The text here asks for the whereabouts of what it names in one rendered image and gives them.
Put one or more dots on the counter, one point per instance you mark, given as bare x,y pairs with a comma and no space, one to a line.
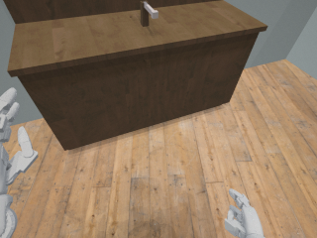
97,69

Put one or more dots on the robot left hand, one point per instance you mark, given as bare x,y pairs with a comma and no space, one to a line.
22,160

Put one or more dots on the tap lever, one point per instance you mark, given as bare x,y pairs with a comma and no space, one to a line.
154,13

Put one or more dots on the robot right hand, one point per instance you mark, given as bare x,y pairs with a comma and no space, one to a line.
247,221

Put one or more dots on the left robot forearm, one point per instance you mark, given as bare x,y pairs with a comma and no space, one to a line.
8,217

